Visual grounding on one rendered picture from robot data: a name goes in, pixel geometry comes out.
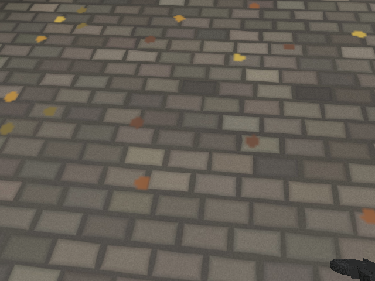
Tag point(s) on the robot right hand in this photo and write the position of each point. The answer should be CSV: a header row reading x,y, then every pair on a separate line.
x,y
357,269

